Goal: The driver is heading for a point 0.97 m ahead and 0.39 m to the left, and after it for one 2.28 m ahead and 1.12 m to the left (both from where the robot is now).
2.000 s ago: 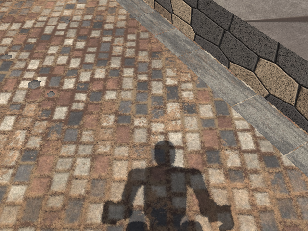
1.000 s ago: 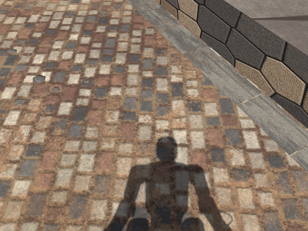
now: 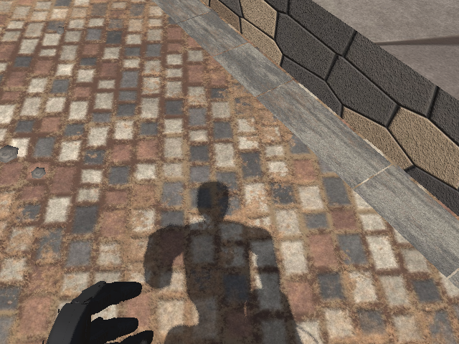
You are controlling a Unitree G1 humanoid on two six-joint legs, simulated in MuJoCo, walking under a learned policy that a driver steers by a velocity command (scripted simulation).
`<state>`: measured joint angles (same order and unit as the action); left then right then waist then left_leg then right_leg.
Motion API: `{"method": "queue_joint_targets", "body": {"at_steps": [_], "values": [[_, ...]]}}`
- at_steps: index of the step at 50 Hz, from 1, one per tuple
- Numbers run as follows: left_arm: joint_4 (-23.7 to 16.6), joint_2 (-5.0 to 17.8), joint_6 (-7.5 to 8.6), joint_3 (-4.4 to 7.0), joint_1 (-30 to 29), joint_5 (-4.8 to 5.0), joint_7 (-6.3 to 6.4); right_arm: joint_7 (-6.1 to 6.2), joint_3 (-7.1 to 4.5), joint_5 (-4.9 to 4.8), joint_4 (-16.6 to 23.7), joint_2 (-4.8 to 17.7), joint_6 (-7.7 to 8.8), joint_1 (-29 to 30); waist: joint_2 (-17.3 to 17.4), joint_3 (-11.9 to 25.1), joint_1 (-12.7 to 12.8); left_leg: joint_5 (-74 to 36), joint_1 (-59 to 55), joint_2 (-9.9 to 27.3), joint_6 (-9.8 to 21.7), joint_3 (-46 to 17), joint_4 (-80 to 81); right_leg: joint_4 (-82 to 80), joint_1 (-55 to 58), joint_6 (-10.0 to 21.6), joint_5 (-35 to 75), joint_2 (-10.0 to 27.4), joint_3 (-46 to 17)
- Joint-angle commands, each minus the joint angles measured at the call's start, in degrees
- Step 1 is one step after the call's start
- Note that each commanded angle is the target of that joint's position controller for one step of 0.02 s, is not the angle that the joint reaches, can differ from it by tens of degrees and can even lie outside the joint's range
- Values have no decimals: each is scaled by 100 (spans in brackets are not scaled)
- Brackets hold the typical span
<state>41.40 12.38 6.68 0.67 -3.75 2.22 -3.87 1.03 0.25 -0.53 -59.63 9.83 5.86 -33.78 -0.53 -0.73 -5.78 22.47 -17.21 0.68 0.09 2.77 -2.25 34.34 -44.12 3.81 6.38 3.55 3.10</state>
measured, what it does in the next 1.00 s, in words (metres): walks ahead, turning left: right foot, then left foot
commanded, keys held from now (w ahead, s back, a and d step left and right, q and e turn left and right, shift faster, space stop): shift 0.04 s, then q+shift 0.86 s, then shift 0.10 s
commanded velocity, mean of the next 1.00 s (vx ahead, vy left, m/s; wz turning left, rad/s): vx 0.20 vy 0.00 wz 0.70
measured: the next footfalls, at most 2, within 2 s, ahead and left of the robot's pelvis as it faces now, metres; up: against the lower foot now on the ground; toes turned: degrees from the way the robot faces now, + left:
right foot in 0.06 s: +0.30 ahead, -0.13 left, +0.00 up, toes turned -3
left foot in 0.52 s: +0.40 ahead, +0.13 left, +0.00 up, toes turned +23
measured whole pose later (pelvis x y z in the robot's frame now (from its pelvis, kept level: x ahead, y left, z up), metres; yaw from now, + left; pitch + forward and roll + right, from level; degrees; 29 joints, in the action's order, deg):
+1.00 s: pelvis +0.37 +0.01 +0.02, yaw +43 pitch +2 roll -2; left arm 46.9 18.4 1.4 5.1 3.6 0.4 -0.1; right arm 2.2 -5.5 -0.2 -29.2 19.2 -2.9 -8.8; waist 0.5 -3.0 0.0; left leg 8.6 20.9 -9.9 2.3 -17.7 -29.5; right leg 37.1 -23.3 -2.6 -16.7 -3.8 -8.0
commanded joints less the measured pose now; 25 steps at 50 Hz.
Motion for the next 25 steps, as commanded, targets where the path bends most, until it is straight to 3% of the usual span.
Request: {"method": "queue_joint_targets", "body": {"at_steps": [1, 2, 3, 4, 5, 6, 7, 8, 9, 10, 12, 13, 16, 19, 23, 25], "values": [[-574, 595, 97, 212, -458, -15, -43, 38, -267, 131, 196, 1214, -90, -169, 1020, -460, 603, -6896, 542, 1349, 712, -123, -1190, -220, 1174, 242, -585, -711, 481], [-343, 883, 65, 354, 497, -12, 6, 53, -302, 206, 182, 1315, -189, -141, 1352, 142, 1107, -8049, 518, 1366, 592, -133, -2393, -156, 2235, 400, -757, -894, 481], [2, 1122, 16, 467, 1710, -26, 77, 53, -311, 193, 270, 1378, -247, 110, 1373, 769, 1748, -8082, 1239, 1226, 357, -134, -3919, -462, 3880, 565, -84, -607, 143], [243, 1667, -32, 550, 2713, -213, 195, 51, -189, 312, 564, 928, -202, 111, 528, 1928, 1784, -4947, 3089, 720, 222, -333, -5821, 278, 6337, 776, 808, 895, -1538], [396, 1650, 38, 517, 2869, -388, 84, -53, 53, 55, 368, -81, -72, -995, -1630, 3523, 1131, 1010, 4842, -527, -14, -1029, -8153, -503, 8198, 1972, 864, 2554, -4494], [422, 1196, -23, 448, 2745, -406, 105, -54, -215, -144, 383, 843, 25, -373, -874, 3355, 1405, 853, 4829, -195, 48, -1618, -8496, -908, 7323, 1541, 1149, 2093, -3990], [361, 937, -24, 366, 2196, -392, 155, -9, -321, -316, 768, 1092, 7, 483, -781, 2130, 1244, 730, 5149, 83, 29, -1216, -8322, -859, 6272, 1267, 1915, 1927, -2626], [403, 851, 31, 337, 1719, -341, 175, 64, -321, -257, 916, 1030, -29, 898, -37, 1317, 987, 501, 5088, 347, -18, -991, -7891, -1081, 5066, 1078, 2526, 1730, -1864], [420, 711, 78, 314, 1424, -330, 205, 109, -407, -177, 919, 1008, -125, 990, -38, 958, 759, 323, 4863, 542, -44, -919, -7561, -1316, 4267, 969, 2322, 1548, -1351], [450, 682, 106, 303, 1187, -407, 210, 99, -417, -175, 909, 817, -271, 754, -201, 729, 497, 180, 4355, 674, -40, -898, -7454, -1588, 3508, 877, 2119, 1455, -931], [448, 654, 122, 308, 742, -389, 230, 115, -435, -205, 1010, 549, -534, 615, -414, 335, 211, 232, 4146, 751, -67, -703, -7130, -2040, 2626, 950, 1687, 1430, -355], [459, 721, 116, 324, 571, -381, 264, 132, -455, -176, 1173, 556, -613, 768, -493, 131, 129, 57, 4274, 812, -102, -664, -6821, -2206, 2377, 969, 1573, 1425, -99], [453, 970, 27, 407, 397, -337, 433, 61, -503, -50, 1541, 742, -675, 1218, -489, 136, 119, -1180, 4367, 857, -137, -437, -5575, -2283, 2510, 971, 1348, 1282, 568], [386, 1106, -128, 432, 340, -193, 523, -125, -541, -23, 1736, 847, -713, 1568, -330, 326, 257, -2170, 4180, 710, -24, -148, -4616, -2030, 3037, 850, 1051, 1227, 965], [388, 1313, -395, 512, 472, -39, 528, -311, -689, -49, 2171, 1171, -847, 2041, -310, 193, 392, -1509, 4344, 532, 228, 179, -4042, -1411, 3773, 552, 575, 1558, 1000], [369, 1312, -515, 547, 429, 50, 516, -313, -787, -51, 2250, 1269, -845, 1802, -254, 245, 219, -1274, 3972, 255, 463, 425, -3516, -546, 3926, 247, 964, 1545, 1135]]}}
Keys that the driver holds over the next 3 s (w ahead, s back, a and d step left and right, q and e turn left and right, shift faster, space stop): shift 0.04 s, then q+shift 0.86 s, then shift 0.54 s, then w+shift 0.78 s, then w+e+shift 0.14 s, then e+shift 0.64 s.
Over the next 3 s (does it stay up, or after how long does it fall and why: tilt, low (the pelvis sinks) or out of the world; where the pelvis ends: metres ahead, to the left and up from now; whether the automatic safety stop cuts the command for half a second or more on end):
stays up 1.00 0.58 0.02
